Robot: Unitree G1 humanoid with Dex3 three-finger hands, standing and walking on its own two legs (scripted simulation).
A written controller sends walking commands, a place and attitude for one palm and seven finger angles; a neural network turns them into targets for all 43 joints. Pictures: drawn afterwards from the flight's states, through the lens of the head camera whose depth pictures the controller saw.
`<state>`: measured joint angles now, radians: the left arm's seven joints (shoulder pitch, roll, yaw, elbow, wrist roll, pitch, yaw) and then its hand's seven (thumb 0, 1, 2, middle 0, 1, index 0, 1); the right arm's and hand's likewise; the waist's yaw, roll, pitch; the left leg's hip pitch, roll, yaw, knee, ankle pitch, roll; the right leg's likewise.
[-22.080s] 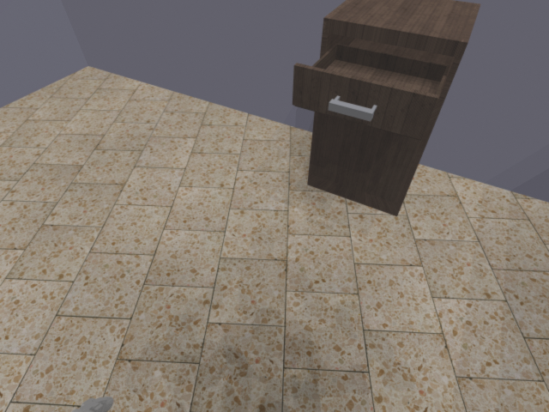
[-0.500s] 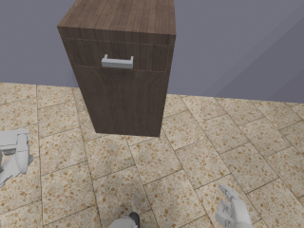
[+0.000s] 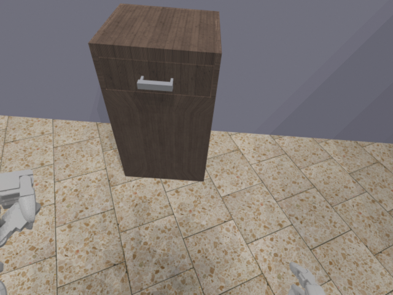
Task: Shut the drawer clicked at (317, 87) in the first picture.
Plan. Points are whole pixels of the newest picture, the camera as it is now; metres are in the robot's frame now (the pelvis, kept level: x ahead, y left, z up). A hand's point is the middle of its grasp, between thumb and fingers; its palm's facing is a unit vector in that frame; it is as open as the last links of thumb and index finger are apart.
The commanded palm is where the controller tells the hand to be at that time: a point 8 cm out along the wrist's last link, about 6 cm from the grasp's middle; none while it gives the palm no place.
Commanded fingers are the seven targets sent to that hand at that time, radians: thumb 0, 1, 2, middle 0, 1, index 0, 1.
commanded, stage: stop stepping back and stand still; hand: left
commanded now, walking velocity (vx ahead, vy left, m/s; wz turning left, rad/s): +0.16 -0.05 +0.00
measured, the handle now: (156, 82) +0.87 +0.19 -0.05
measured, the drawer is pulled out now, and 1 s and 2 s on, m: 0.00 0.00 0.00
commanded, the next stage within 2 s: let the arm hang, fingers relaxed in 0.24 s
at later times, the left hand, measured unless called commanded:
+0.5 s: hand (78, 287) +0.16 +0.24 -0.07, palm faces +0.16 -0.92 -0.35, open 3.1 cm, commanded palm none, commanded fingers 0.00 0.90 0.90 -1.04 -1.21 -1.04 -1.21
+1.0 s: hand out of the picture -0.03 +0.22 -0.16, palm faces +0.09 -0.97 -0.24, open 6.2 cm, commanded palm none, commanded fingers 0.00 0.90 0.90 -0.20 -0.30 -0.20 -0.30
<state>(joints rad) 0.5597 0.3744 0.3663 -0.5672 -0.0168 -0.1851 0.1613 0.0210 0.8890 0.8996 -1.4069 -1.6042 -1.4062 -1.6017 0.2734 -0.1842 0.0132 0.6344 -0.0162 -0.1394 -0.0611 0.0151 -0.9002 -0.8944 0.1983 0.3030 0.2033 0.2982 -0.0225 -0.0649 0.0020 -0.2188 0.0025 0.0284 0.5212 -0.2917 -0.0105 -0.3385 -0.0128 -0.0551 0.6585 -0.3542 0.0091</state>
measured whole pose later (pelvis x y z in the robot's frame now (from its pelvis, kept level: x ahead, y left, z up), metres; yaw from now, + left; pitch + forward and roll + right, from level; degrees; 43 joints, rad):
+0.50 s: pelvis +0.00 +0.01 -0.01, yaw +4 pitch +0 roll +1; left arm 0.32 0.23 0.10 0.35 0.04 0.02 0.01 0.01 0.90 0.90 -1.32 -1.52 -1.32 -1.52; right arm 0.17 -0.27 -0.02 0.77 -0.03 -0.02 0.00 0.01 -0.90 -0.89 0.20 0.30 0.20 0.30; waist -0.01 0.05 -0.01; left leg -0.35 -0.01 0.01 0.64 -0.30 0.00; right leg -0.35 -0.02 -0.07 0.66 -0.32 -0.03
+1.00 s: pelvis +0.00 +0.03 +0.01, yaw +3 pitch -2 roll +0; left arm 0.32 0.18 0.01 1.10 0.01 0.02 0.02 0.01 0.91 0.90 -0.41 -0.55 -0.41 -0.54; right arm 0.29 -0.17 0.00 1.06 -0.02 0.02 -0.02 0.01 -0.91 -0.89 0.20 0.30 0.20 0.30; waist 0.01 0.03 0.04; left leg -0.21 -0.01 0.04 0.44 -0.21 0.03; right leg -0.20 -0.02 -0.05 0.43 -0.20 0.00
